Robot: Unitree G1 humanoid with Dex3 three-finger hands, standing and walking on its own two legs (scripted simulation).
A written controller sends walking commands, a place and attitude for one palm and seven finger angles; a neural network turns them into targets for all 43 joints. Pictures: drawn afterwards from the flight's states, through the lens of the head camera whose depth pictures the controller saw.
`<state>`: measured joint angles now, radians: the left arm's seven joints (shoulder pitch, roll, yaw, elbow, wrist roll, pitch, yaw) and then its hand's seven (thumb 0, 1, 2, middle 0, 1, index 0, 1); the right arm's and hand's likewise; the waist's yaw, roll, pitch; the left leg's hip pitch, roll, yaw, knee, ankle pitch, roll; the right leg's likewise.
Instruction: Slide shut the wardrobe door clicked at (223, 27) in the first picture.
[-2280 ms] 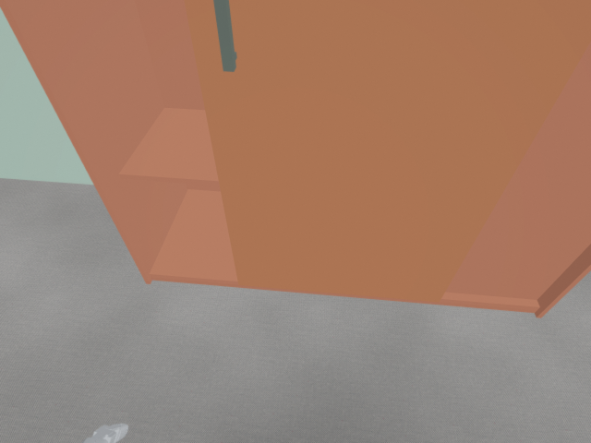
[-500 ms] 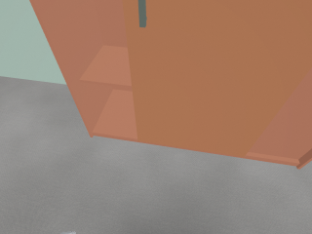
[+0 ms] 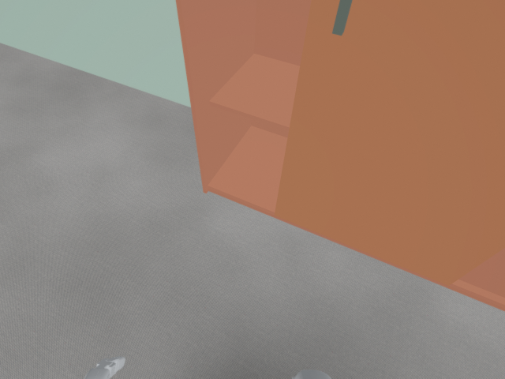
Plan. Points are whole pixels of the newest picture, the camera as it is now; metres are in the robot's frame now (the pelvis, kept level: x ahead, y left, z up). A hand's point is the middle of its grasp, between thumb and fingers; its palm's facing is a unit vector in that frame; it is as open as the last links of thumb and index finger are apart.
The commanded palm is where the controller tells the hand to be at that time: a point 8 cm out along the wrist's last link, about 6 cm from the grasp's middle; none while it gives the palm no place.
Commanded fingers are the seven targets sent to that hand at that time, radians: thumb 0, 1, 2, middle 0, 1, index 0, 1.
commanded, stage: walk to a spot facing it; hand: right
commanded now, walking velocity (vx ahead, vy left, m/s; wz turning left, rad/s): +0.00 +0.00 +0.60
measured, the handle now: out of the picture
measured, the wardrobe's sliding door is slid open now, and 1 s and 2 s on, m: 0.37 0.37 0.37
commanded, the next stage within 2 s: none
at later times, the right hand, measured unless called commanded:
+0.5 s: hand out of the picture +0.11 -0.25 -0.17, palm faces -0.27 +0.94 -0.21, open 7.4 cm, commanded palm none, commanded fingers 0.00 -0.90 -0.90 0.20 0.30 0.20 0.30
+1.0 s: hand out of the picture +0.13 -0.14 -0.16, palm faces -0.53 +0.83 -0.20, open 7.3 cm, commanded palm none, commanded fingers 0.00 -0.90 -0.90 0.20 0.30 0.20 0.30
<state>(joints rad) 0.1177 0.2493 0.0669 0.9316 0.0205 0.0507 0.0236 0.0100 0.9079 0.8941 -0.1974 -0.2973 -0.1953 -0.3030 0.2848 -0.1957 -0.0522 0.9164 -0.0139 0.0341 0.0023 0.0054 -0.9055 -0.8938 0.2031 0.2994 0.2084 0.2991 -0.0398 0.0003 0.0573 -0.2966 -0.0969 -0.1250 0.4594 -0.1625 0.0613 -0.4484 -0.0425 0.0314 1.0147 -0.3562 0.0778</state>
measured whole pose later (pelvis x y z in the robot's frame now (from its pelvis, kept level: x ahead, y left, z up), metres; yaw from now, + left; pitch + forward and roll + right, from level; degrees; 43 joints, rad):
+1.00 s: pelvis -0.04 -0.02 +0.00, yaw +35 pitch +0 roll +0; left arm 0.21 0.25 0.07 0.91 0.04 0.04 -0.01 0.01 0.91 0.89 -0.20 -0.30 -0.19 -0.30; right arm 0.26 -0.20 -0.05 0.91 -0.02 0.01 0.02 0.00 -0.91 -0.89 0.20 0.30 0.21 0.30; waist -0.01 -0.01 0.01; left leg -0.21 -0.06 -0.07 0.44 -0.23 0.04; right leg -0.48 -0.11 -0.03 0.98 -0.34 0.09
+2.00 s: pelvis +0.20 +0.15 -0.01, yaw +71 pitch -1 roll +0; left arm 0.17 0.17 0.04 0.89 0.03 0.01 0.03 0.01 0.91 0.89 -0.20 -0.30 -0.19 -0.30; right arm 0.18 -0.20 -0.06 0.95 -0.01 0.00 0.00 0.00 -0.91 -0.89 0.20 0.30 0.21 0.30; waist 0.02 0.00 0.08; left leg -0.31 -0.10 0.06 0.53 -0.22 0.11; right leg -0.58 -0.18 0.02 1.16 -0.34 0.08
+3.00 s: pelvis +0.25 +0.19 +0.00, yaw +106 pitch +0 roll +0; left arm 0.20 0.23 0.06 0.91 0.03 0.06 0.01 0.01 0.91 0.89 -0.20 -0.30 -0.19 -0.30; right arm 0.19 -0.19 -0.06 0.90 -0.01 0.02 0.01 0.00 -0.91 -0.89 0.20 0.30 0.21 0.30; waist 0.01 -0.03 0.05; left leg -0.25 -0.05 -0.03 0.48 -0.24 0.05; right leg -0.48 -0.12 -0.03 0.99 -0.36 0.11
